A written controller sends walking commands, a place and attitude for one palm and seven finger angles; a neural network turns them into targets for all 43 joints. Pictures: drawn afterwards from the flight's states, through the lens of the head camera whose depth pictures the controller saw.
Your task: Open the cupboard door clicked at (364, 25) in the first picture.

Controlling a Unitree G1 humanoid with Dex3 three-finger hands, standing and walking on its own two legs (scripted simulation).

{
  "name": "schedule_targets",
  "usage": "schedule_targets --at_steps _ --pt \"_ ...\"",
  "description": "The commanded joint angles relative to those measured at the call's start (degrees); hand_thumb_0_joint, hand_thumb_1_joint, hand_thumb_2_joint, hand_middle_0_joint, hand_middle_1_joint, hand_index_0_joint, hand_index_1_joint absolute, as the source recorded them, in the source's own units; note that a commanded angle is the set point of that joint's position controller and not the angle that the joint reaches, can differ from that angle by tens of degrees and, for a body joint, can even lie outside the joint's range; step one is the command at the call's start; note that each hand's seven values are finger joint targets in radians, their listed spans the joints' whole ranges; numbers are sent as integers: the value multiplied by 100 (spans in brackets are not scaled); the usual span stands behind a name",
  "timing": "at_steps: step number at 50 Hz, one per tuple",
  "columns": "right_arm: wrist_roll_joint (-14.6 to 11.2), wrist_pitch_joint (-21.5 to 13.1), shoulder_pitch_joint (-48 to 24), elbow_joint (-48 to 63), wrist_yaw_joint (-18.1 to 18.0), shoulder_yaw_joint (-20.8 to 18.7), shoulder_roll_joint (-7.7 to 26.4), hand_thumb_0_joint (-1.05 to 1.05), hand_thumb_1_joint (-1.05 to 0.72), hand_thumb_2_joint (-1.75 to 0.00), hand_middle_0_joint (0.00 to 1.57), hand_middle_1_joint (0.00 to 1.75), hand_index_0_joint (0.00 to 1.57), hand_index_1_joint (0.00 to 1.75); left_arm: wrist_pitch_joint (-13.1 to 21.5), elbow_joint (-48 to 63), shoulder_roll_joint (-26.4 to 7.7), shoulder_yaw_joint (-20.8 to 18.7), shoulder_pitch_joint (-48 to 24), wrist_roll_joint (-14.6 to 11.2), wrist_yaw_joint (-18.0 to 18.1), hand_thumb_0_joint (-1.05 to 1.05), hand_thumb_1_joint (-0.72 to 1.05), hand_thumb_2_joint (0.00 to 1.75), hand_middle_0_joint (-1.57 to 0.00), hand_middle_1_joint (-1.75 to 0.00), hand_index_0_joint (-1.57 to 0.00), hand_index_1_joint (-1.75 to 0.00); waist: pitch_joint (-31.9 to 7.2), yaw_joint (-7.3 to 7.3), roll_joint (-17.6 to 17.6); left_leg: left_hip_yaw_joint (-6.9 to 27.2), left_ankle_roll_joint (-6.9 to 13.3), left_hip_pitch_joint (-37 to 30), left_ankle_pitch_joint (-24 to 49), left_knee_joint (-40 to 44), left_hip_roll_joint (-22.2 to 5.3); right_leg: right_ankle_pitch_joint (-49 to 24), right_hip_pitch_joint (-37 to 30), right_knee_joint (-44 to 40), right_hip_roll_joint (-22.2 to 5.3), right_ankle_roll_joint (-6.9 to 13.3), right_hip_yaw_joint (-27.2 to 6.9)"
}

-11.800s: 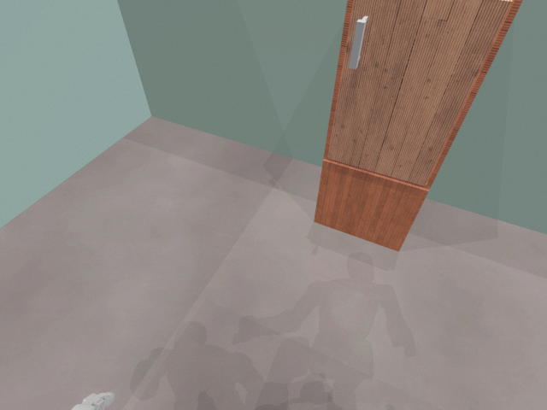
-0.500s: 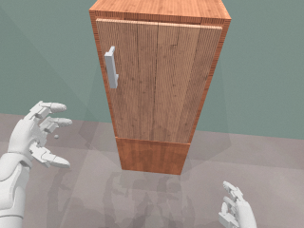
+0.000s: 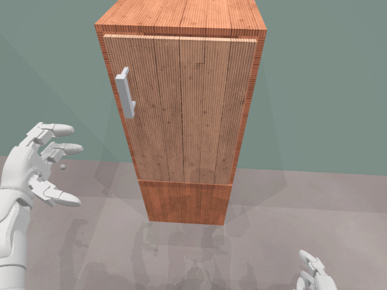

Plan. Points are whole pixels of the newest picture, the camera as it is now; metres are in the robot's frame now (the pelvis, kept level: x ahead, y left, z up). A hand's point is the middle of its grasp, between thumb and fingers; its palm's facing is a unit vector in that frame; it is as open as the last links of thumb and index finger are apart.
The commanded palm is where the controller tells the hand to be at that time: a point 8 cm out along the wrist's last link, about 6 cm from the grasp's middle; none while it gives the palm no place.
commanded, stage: raise the hand with hooked fingers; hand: left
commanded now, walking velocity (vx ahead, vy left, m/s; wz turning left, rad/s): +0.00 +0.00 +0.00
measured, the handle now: (127, 93) +0.57 +0.23 +0.12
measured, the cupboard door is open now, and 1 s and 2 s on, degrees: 0 0 0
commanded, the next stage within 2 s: move the hooked fingers beside the handle in 0.14 s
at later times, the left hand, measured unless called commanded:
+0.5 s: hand (76, 152) +0.33 +0.26 +0.13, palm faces +0.08 -1.00 -0.04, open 14.0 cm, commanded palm +0.30 +0.31 +0.13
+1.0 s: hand (81, 132) +0.39 +0.28 +0.13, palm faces +0.03 -1.00 +0.00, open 14.0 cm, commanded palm +0.36 +0.33 +0.13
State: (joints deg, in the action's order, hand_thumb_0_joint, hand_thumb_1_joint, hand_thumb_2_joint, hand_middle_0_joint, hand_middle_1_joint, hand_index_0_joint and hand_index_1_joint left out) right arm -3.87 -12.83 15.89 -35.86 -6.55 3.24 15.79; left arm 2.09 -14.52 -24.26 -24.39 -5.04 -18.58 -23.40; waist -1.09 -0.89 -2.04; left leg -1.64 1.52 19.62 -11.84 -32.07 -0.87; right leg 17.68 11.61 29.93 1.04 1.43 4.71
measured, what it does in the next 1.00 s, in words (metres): stands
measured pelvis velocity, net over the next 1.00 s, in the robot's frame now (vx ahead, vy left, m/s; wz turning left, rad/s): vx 0.01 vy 0.01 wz -0.02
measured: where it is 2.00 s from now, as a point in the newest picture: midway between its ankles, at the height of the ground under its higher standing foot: outside the picture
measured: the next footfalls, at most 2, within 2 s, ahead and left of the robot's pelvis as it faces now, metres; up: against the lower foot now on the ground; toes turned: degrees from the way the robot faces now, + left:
none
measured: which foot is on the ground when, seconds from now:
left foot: down 0.00-1.00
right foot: down 0.00-1.00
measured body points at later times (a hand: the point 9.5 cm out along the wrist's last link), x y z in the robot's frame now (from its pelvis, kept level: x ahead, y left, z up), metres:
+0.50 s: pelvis +0.01 -0.03 -0.01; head +0.02 -0.04 +0.44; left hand +0.32 +0.32 +0.14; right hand +0.17 -0.28 -0.09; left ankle +0.06 +0.10 -0.73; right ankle -0.02 -0.10 -0.73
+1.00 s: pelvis +0.01 +0.01 -0.01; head +0.03 +0.01 +0.44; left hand +0.38 +0.33 +0.13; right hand +0.13 -0.25 -0.10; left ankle +0.06 +0.10 -0.73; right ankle -0.02 -0.10 -0.73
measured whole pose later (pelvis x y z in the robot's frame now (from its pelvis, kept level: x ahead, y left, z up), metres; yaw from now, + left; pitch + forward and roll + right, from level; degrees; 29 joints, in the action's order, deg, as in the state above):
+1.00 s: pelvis +0.01 +0.01 -0.01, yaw -1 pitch +5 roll -2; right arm -4.1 -7.5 17.6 -36.0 -5.8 2.9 15.8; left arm 4.7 -40.0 -30.0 -25.0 -25.6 -15.9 -26.2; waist -3.2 1.5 -1.6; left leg -2.5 1.9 26.6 -14.9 -36.8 -1.1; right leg 20.2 18.8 34.3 1.0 1.0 3.6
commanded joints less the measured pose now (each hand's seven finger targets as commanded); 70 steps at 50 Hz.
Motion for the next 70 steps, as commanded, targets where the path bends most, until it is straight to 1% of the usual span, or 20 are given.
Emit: schedule_targets --at_steps 1,7,12,14,16,19,20,23,25,29,31,39,41,45,48,53,59,61,66,70 --pt "-50 -332 -650 875 -95 -278 738 0 -90 -90 20 30 20 30 187 703 -1587 -437 -1634 -134 -49 0 -50 30 -30 -120 -30 -120 -571 14 -327 352 65 -978 -256 508 56 -199 841 -721 26 -54 -289" --pt "-51 -354 -677 918 -81 -307 727 0 -90 -90 20 30 20 30 201 900 -1661 -458 -1685 -232 -225 0 -50 30 -30 -120 -30 -120 -1073 -6 -111 246 111 -1070 301 185 92 -821 660 -606 -42 -138 -471" --pt "-43 -344 -690 886 -48 -306 694 0 -90 -90 20 30 20 30 360 847 -1758 -651 -1734 -279 -136 0 -50 30 -30 -120 -30 -120 -1021 -30 91 203 98 -881 445 61 103 -1143 579 -519 -101 -226 -610" --pt "-44 -290 -635 805 -64 -307 722 0 -90 -90 20 30 20 30 357 602 -2005 -805 -1953 -206 -105 0 -50 30 -30 -120 -30 -120 -977 2 -43 184 94 -795 464 19 110 -1213 607 -488 -121 -247 -653" --pt "-57 -220 -615 764 -74 -306 735 0 -90 -90 20 30 20 30 311 282 -2115 -838 -2225 -156 -99 0 -50 30 -30 -120 -30 -120 -815 62 143 178 95 -600 415 -39 100 -1242 633 -501 -174 -318 -772" --pt "-65 -169 -570 770 -77 -314 728 0 -90 -90 20 30 20 30 339 120 -2147 -780 -2452 -108 -203 0 -50 30 -30 -120 -30 -120 -1107 59 -251 160 93 -696 567 -110 123 -1585 549 -395 -207 -329 -803" --pt "-61 -141 -545 780 -72 -314 745 0 -90 -90 20 30 20 30 354 46 -2164 -779 -2477 -140 -257 0 -50 30 -30 -120 -30 -120 -1145 67 -34 182 93 -629 618 -183 100 -1768 477 -358 -228 -399 -880" --pt "-63 -118 -497 807 -61 -340 766 0 -90 -90 20 30 20 30 494 -7 -2152 -744 -2458 -160 -431 0 -50 30 -30 -120 -30 -120 -1500 38 -155 168 105 -737 872 -212 130 -2288 356 -191 -202 -400 -793" --pt "-66 -85 -433 807 -56 -365 800 0 -90 -90 20 30 20 30 526 -197 -2166 -775 -2384 -233 -518 0 -50 30 -30 -120 -30 -120 -1514 34 136 157 113 -698 964 -266 121 -2531 348 -137 -180 -448 -787" --pt "-95 -45 -365 787 -57 -390 841 0 -90 -90 20 30 20 30 476 -556 -2152 -632 -2739 -196 -580 0 -50 30 -30 -120 -30 -120 -1290 87 -140 149 126 -797 805 -178 133 -1898 826 -174 -63 -254 -566" --pt "-81 -7 -317 788 -44 -391 854 0 -90 -90 20 30 20 30 455 -685 -2209 -649 -2867 -161 -515 0 -50 30 -30 -120 -30 -120 -1261 82 -23 171 133 -757 804 -167 128 -1822 876 -163 -43 -217 -524" --pt "-12 91 -134 762 0 -409 856 0 -90 -90 20 30 20 30 820 -549 -2429 -785 -3511 44 -226 0 -50 30 -30 -120 -30 -120 -1794 108 -507 268 99 -1147 1029 -117 65 -1585 898 -27 71 -50 -331" --pt "-11 114 -122 786 15 -412 858 0 -90 -90 20 30 20 30 800 -615 -2217 -595 -3489 37 -245 0 -50 30 -30 -120 -30 -120 -1795 133 -451 282 102 -1189 1090 -122 48 -1609 939 -9 88 -38 -304" --pt "-28 230 7 718 2 -397 923 0 -90 -90 20 30 20 30 602 -1377 -2297 -570 -3648 61 -294 0 -50 30 -30 -120 -30 -120 -1375 180 -49 312 107 -827 750 -67 32 -1292 1111 -78 102 -36 -266" --pt "-22 295 54 705 6 -401 945 0 -90 -90 20 30 20 30 567 -1528 -2263 -398 -4172 188 -269 0 -50 30 -30 -120 -30 -120 -1429 267 -245 394 83 -895 652 -40 8 -1070 1334 -54 95 -18 -231" --pt "27 363 202 652 28 -414 977 0 -90 -90 20 30 20 30 878 -1552 -2304 -285 -4959 296 -139 0 -50 30 -30 -120 -30 -120 -1757 387 -445 516 55 -1219 634 -98 -33 -833 1572 -5 129 9 -217" --pt "60 474 397 451 23 -414 1052 0 -90 -90 20 30 20 30 1079 -2354 -2515 -286 -5585 457 -84 0 -50 30 -30 -120 -30 -120 -1726 478 -573 638 14 -1148 389 -89 -87 -543 1838 45 115 29 -199" --pt "57 512 436 472 45 -407 1057 0 -90 -90 20 30 20 30 1053 -2683 -2439 -201 -5573 486 -103 0 -50 30 -30 -120 -30 -120 -1719 465 -491 620 27 -1027 356 -117 -73 -541 1833 64 115 29 -203" --pt "81 633 631 419 50 -433 1132 0 -90 -90 20 30 20 30 1191 -3201 -2784 -308 -5995 593 -132 0 -50 30 -30 -120 -30 -120 -1793 515 -388 602 39 -821 349 -204 -91 -532 1919 132 120 12 -228" --pt "108 718 812 307 44 -441 1176 0 -90 -90 20 30 20 30 1403 -3522 -2966 -320 -6622 652 -144 0 -50 30 -30 -120 -30 -120 -1773 689 -344 611 71 -707 253 -312 -96 -448 2109 169 143 -1 -257"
